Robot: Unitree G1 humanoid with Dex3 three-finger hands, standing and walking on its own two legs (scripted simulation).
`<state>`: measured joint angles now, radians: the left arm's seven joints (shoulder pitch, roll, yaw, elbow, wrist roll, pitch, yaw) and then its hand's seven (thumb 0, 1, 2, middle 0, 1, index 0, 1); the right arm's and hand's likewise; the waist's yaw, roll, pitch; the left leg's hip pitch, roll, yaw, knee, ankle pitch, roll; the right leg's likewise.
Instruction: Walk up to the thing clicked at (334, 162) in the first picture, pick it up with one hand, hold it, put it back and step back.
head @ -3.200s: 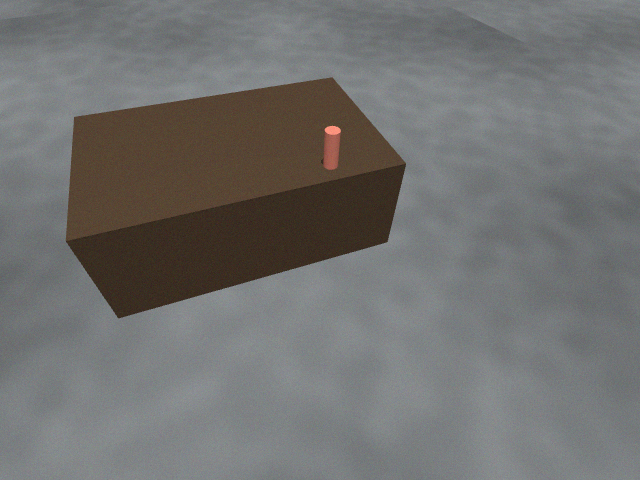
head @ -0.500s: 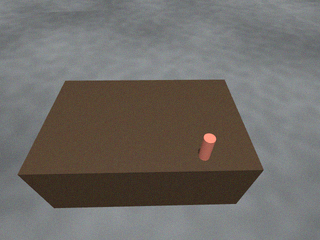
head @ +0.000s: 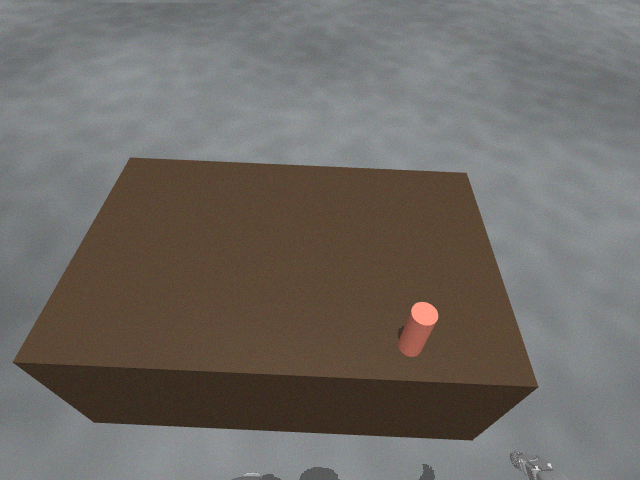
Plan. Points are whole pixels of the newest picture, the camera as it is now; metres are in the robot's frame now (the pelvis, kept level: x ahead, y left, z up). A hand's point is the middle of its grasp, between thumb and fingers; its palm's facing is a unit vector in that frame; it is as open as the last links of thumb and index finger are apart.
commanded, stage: walk up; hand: right
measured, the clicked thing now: (416, 330) +0.45 -0.21 -0.26
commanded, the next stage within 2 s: stand in 1.28 s
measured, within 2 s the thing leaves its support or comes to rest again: neither
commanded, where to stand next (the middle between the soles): +0.06 +0.01 m, yaw -1 degrees
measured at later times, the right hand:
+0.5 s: hand out of the picture +0.11 -0.24 -0.13, palm faces -0.03 +0.94 -0.34, open 7.4 cm
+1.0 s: hand out of the picture +0.14 -0.22 -0.12, palm faces -0.03 +0.94 -0.34, open 7.4 cm
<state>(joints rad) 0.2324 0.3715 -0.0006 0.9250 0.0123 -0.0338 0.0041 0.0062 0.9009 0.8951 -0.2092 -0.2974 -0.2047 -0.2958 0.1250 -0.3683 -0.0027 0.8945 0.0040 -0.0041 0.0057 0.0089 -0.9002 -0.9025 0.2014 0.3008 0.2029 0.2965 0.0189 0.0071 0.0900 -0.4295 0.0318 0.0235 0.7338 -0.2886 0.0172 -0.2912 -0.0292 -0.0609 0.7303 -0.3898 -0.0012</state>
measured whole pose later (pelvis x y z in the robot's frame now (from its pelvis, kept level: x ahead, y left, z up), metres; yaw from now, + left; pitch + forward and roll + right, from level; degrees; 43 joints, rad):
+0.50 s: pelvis +0.03 +0.01 +0.03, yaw +1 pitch -2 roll -1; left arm 0.05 0.39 -0.01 1.10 0.00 -0.02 0.00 0.01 0.90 0.90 -0.21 -0.30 -0.20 -0.30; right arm 0.07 -0.36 0.00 1.13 0.00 0.01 0.02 0.01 -0.90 -0.90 0.20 0.30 0.20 0.30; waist -0.01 0.01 0.07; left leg -0.25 0.01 0.02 0.43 -0.14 0.02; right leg -0.10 -0.04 -0.07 0.41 -0.27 0.02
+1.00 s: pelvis +0.03 +0.02 +0.03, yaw +1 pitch -2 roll -1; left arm 0.10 0.37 0.00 1.16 0.02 -0.01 0.00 0.01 0.90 0.90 -0.21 -0.30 -0.20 -0.30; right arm 0.04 -0.34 -0.01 1.15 -0.01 0.01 0.01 0.01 -0.90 -0.90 0.20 0.30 0.20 0.30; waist 0.01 0.00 0.05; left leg -0.20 -0.02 0.03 0.35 -0.11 0.03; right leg -0.04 -0.06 -0.07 0.30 -0.22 0.05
